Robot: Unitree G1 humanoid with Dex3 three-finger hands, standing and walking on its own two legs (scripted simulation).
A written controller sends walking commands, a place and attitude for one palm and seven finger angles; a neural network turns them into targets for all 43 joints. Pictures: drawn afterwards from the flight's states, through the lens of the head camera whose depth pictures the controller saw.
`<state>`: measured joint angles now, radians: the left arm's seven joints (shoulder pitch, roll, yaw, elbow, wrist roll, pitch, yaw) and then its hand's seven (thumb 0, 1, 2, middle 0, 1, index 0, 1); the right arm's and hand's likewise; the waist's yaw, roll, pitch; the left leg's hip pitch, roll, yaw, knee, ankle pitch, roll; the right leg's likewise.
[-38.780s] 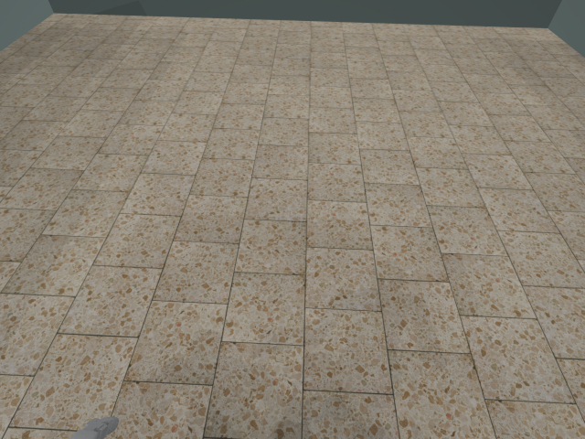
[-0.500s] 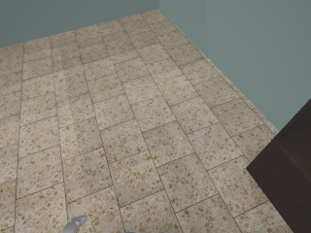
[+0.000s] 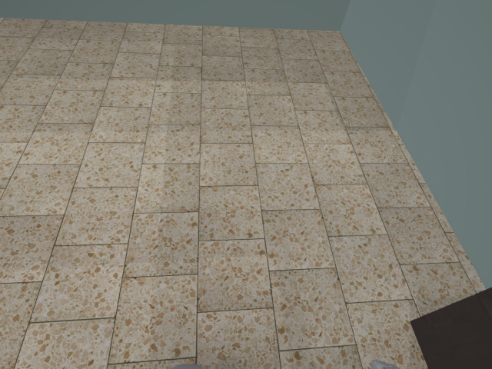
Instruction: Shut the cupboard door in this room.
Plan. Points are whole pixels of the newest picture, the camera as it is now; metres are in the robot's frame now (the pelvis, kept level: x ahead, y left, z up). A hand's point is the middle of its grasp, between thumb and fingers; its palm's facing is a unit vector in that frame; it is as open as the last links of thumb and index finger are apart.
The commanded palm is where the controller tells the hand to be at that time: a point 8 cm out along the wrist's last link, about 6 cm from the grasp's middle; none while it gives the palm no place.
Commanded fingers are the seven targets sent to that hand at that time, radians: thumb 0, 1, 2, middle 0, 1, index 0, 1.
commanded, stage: turn or walk to find it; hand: left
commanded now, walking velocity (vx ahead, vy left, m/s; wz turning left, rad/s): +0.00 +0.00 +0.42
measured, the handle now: out of the picture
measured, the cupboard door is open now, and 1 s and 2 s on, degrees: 77 77 77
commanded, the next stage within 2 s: none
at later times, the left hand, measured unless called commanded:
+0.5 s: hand out of the picture +0.09 +0.21 -0.14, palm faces +0.17 -0.96 -0.24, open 7.4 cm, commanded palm none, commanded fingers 0.00 0.90 0.90 -0.20 -0.30 -0.20 -0.30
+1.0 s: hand out of the picture -0.08 +0.17 -0.15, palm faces +0.46 -0.85 -0.27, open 7.4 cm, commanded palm none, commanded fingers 0.00 0.90 0.90 -0.20 -0.30 -0.20 -0.30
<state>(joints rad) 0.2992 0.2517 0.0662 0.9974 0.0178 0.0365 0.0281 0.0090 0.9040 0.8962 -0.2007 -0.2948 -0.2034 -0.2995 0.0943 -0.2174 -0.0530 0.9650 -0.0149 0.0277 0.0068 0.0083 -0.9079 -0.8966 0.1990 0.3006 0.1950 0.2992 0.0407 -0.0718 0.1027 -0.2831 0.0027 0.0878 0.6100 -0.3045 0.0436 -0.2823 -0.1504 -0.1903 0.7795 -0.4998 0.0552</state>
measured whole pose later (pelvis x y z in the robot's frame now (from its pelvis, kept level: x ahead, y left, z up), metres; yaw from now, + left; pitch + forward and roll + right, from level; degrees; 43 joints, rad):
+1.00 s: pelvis -0.01 -0.02 +0.01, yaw +25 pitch +1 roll +2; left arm 0.29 0.21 0.05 0.96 0.03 0.00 0.02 0.01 0.91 0.90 -0.20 -0.29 -0.20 -0.30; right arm 0.11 -0.26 -0.07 0.98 -0.01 0.07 0.01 0.01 -0.91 -0.90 0.20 0.30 0.19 0.30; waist 0.03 -0.02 0.10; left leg -0.34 0.03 0.04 0.78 -0.45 -0.06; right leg -0.19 -0.14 -0.23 0.53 -0.33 0.01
